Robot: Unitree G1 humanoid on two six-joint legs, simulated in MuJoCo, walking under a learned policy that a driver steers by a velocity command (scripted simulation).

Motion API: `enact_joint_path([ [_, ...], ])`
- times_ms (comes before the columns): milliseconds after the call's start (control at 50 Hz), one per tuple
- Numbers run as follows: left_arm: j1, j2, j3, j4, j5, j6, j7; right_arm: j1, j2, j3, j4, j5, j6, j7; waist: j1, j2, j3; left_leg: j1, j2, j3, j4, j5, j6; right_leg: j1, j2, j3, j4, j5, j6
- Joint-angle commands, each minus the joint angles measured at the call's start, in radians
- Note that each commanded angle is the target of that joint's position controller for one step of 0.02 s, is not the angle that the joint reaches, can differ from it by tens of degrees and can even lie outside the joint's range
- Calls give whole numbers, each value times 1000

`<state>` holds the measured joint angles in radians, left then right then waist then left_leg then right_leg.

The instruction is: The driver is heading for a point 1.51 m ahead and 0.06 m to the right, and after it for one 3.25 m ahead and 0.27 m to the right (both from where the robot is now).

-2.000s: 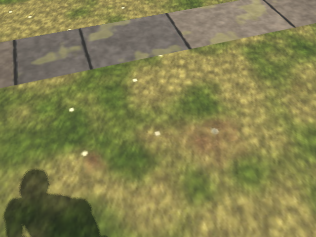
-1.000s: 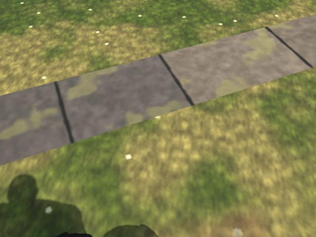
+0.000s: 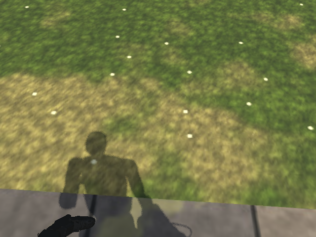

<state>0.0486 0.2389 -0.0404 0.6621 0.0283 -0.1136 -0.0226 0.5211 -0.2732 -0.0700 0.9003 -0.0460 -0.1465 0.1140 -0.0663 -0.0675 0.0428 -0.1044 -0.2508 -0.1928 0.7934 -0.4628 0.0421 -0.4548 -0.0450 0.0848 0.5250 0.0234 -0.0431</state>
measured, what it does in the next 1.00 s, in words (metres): walks ahead, turning left: left foot, then right foot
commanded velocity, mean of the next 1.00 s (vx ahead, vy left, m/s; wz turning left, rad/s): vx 0.18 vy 0.00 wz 0.33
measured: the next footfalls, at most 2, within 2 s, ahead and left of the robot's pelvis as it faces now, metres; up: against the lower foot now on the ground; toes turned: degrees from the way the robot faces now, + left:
left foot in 0.30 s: +0.21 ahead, +0.13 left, +0.00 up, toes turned +15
right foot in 0.60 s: +0.23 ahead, -0.12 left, +0.00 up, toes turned +12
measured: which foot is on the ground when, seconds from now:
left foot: up 0.00-0.28, down 0.30-0.82, up 0.84-1.00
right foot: down 0.00-0.30, up 0.32-0.58, down 0.60-1.00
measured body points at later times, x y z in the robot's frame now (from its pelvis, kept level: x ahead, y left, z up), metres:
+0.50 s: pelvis +0.14 +0.01 +0.02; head +0.16 +0.04 +0.47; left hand +0.20 +0.32 -0.09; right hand +0.39 -0.21 -0.05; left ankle +0.17 +0.12 -0.72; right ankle +0.18 -0.14 -0.67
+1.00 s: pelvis +0.20 +0.02 +0.02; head +0.21 +0.03 +0.47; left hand +0.20 +0.29 -0.10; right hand +0.40 -0.20 -0.08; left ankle +0.18 +0.13 -0.70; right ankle +0.19 -0.13 -0.72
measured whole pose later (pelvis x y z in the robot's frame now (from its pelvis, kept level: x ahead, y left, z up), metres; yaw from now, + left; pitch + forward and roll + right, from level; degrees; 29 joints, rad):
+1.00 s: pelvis +0.20 +0.02 +0.02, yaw +17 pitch +0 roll +1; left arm 0.31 0.27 0.02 0.79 0.02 -0.09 0.01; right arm 0.26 -0.27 -0.04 0.76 -0.05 -0.08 0.04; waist 0.04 -0.04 0.01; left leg -0.33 0.00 0.04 0.67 -0.34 0.04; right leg -0.09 -0.08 -0.07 0.38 -0.29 -0.01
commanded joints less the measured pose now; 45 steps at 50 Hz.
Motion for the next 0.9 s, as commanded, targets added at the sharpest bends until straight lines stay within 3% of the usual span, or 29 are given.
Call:
enact_joint_path([
  [20, 624, 254, 84, 141, 66, 3, 4, 108, 25, 17, -136, 6, -34, -11, 145, -109, -442, -684, 74, 38, 755, -293, -157, 1018, -584, 539, 33, 1233, -544],
  [40, 409, 245, 107, 92, 24, -13, 19, -78, -72, 2, -173, 14, -6, -38, 161, -61, -187, -751, 176, 91, 751, -271, -147, 731, -483, 377, -27, 973, -407],
  [60, 195, 167, 91, 47, -23, -14, 31, -117, -98, 3, -192, 1, 16, -72, 105, -14, -223, -629, 241, 97, 607, -219, -117, 550, -410, 230, -116, 795, -319],
  [80, 91, 110, 71, 25, -22, -15, 47, -143, -89, 7, -195, -33, 23, -94, 54, 4, -166, -525, 315, 90, 475, -172, -129, 372, -347, 146, -198, 676, -266],
  [100, 72, 122, 72, 35, -13, -12, 59, -140, -42, 24, -205, -52, 28, -99, 5, -44, -149, -388, 348, 117, 422, -132, -131, 232, -307, 73, -260, 614, -234],
  [120, 70, 158, 94, 32, -17, -18, 79, -154, -5, 42, -204, -50, 35, -76, 8, -26, -142, -309, 350, 182, 344, -63, -129, 174, -239, -23, -294, 556, -204],
  [160, 84, 260, 136, 39, -3, -35, 104, -182, 30, 69, -205, -7, 46, -17, 29, 19, -125, -220, 330, 265, 90, 107, -125, 138, -155, -160, -317, 513, -157],
  [200, 98, 287, 155, 37, 22, -35, 92, -242, -10, 66, -214, 29, 55, 13, 58, -7, -107, -231, 326, 231, -44, 279, -104, 187, -184, -150, -313, 428, -134],
  [260, 2, 265, 151, 2, 21, -38, 55, -214, -141, 18, -204, 34, 35, -2, 2, 4, -114, -122, 288, 193, -183, 455, -16, 158, -217, -136, -194, 242, -104],
  [280, 26, 227, 133, 15, 20, -42, 46, -219, -192, -7, -210, 36, 19, -16, -1, 11, -129, -48, 264, 192, -208, 540, 36, 132, -194, -150, -135, 170, -62],
  [300, 99, 182, 114, 39, 5, -43, 34, -206, -253, -32, -221, 36, 3, -35, -4, 87, -167, 60, 310, 155, -272, 905, 130, 113, -134, -213, -25, 98, 13],
  [320, 268, 98, 86, 27, -5, -39, 33, -194, -383, -62, -265, 44, -2, -63, 58, 317, -341, 310, 608, -180, -351, 1439, 420, -10, -10, -283, 182, -404, 104],
  [340, 273, 137, 87, 27, -9, -35, 29, -167, -318, -48, -259, 13, -3, -60, 27, 250, -363, 337, 707, -351, -369, 1322, 489, -118, 38, -145, 333, -747, 127],
  [360, 172, 164, 91, 24, -1, -14, 22, -182, -280, -46, -228, -2, -10, -72, 8, 182, -233, 236, 627, -240, -363, 1144, 374, -180, -8, -92, 407, -740, 126],
  [380, 162, 201, 102, 21, 10, 3, 29, -230, -265, -47, -231, 22, 0, -79, 26, 202, -210, 169, 573, -172, -385, 967, 304, -189, -34, -92, 454, -704, 136],
  [420, 183, 213, 102, 43, 24, 15, 41, -344, -208, -31, -262, 52, 25, -89, 70, 177, -174, -38, 534, -106, -448, 792, 246, -86, -60, -62, 496, -622, 145],
  [480, 294, 180, 90, 85, 16, 29, 24, -507, -205, -23, -324, 27, 29, -88, 162, 141, -159, -307, 442, 22, -505, 637, 196, 157, -30, -106, 437, -402, 147],
  [520, 271, 145, 77, 83, 5, 36, -6, -509, -189, -16, -323, 34, 27, -82, 138, 130, -141, -293, 420, 20, -468, 492, 168, 183, -29, -116, 270, -347, 154],
  [560, 274, 132, 72, 82, -29, 26, -29, -497, -171, -5, -300, 48, 38, -54, 134, 105, -132, -285, 426, -19, -382, 366, 147, 251, -26, -127, 48, -187, 150],
  [600, 246, 135, 73, 54, -43, 9, -30, -405, -81, 32, -253, 60, 49, -16, 128, 80, -154, -303, 380, -55, -325, 297, 72, 346, -65, -114, -63, 52, 90],
  [620, 130, 214, 77, -1, -54, -4, -35, -266, -76, 26, -247, 63, 52, -14, 14, 0, -166, -240, 295, 33, -314, 147, -14, 278, -162, -24, -86, 158, -49],
  [640, 29, 216, 78, -8, -42, -2, -54, -245, -133, 10, -238, 50, 56, -29, -35, 13, -135, -148, 254, 123, -316, 181, -60, 128, -156, 6, -108, -79, -95],
  [680, 65, 200, 90, 21, -43, 6, -65, -347, -182, -4, -256, 45, 70, -49, 11, 40, -104, -86, 264, 125, -304, 196, -49, 37, -79, -50, -141, -364, -20],
  [760, 77, 172, 88, 24, -40, 0, -61, -356, -141, 11, -250, 56, 66, -57, 50, 42, -81, -169, 267, 105, -344, 238, -32, 144, -83, -51, -121, -330, -9],
  [780, 131, 185, 98, 40, -32, 4, -53, -338, -150, 7, -244, 52, 71, -64, 68, 33, -65, -196, 258, 107, -349, 119, -17, 155, -89, -39, -157, -514, -32],
  [800, 219, 260, 132, 64, -3, 7, -31, -348, -192, -10, -256, 32, 75, -81, 115, -14, -18, -299, 220, 131, -296, -75, 6, 196, -132, 31, -216, -735, -107],
  [820, 311, 278, 144, 86, 13, 0, -3, -377, -183, -13, -261, 12, 76, -96, 158, -52, 27, -451, 219, 132, -230, -88, 16, 299, -223, 168, -291, -845, -176],
  [860, 298, 183, 112, 78, 19, -16, 43, -408, -55, 24, -260, -23, 62, -115, 178, -129, 56, -584, 265, 141, -16, 46, 10, 434, -389, 351, -410, -799, -243],
  [900, 228, 105, 83, 57, 12, -23, 60, -377, -35, 24, -250, -32, 52, -116, 128, -86, 28, -532, 276, 149, 89, 41, 16, 423, -338, 250, -417, -678, -189],
])
Velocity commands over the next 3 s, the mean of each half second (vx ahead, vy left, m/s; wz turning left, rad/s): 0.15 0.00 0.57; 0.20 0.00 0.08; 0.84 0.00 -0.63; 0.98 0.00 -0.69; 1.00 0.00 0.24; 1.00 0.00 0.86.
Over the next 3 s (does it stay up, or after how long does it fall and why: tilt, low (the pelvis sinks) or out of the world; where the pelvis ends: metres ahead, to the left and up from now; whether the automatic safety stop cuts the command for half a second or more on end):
stays up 1.73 -0.21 -0.14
